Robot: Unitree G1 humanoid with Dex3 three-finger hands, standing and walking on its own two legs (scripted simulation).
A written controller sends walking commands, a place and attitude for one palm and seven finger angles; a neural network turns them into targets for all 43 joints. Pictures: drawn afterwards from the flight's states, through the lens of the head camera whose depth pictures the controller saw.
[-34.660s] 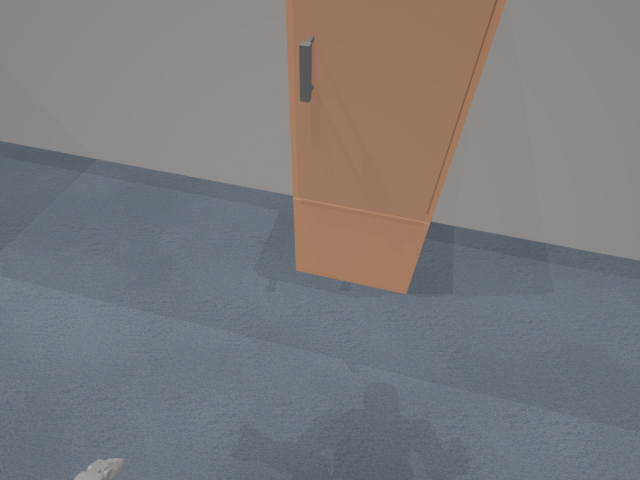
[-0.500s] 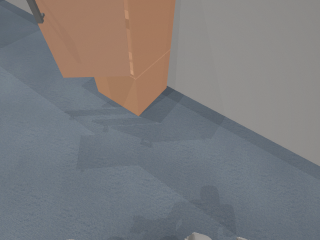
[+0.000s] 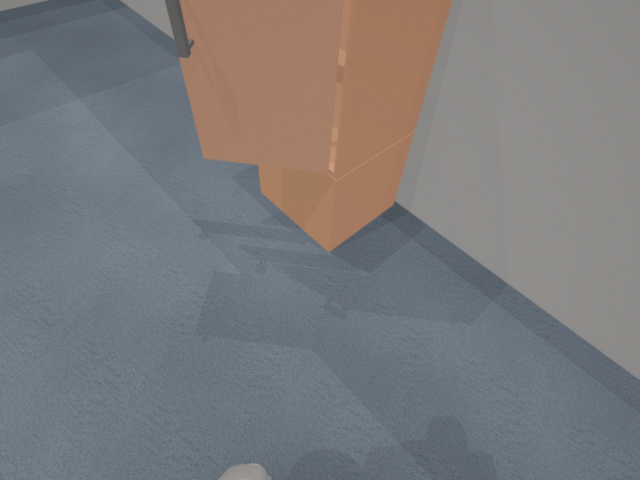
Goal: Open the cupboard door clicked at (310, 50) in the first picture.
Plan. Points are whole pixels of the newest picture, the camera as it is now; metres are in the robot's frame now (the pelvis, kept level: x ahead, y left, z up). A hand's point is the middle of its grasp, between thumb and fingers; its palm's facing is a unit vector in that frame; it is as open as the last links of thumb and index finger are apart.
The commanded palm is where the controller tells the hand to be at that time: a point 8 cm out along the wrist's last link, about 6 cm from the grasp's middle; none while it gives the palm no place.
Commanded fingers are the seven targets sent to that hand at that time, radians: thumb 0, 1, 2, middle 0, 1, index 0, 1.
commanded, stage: take the last steps up to it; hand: left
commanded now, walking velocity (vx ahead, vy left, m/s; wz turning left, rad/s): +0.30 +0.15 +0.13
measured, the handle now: (181, 22) +0.96 +0.42 +0.07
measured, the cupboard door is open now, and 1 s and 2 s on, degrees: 40 40 40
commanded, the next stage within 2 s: come to a stop and stand still in 0.94 s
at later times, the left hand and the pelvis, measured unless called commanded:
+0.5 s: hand (189, 374) +0.27 +0.23 -0.16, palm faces -0.01 -0.98 -0.20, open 7.4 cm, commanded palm none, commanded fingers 0.00 0.90 0.90 -0.20 -0.30 -0.20 -0.30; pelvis +0.15 +0.06 -0.01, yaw +1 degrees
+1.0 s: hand (166, 382) +0.26 +0.27 -0.17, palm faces +0.17 -0.97 -0.18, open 7.3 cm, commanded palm none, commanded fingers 0.00 0.90 0.90 -0.20 -0.30 -0.20 -0.30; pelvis +0.33 +0.10 +0.00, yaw +3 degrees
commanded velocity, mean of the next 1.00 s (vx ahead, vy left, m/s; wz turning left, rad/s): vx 0.26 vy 0.12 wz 0.01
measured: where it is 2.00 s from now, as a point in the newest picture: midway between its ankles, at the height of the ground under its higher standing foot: (285, 412)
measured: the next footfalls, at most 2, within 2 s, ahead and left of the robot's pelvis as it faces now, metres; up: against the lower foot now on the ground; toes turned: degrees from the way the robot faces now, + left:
left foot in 0.06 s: +0.09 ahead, +0.14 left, +0.00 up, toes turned +7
right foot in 0.56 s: +0.30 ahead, -0.04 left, +0.00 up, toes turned -7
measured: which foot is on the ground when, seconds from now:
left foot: up 0.00-0.04, down 0.06-0.56, up 0.58-1.00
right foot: down 0.00-0.06, up 0.08-0.54, down 0.56-1.00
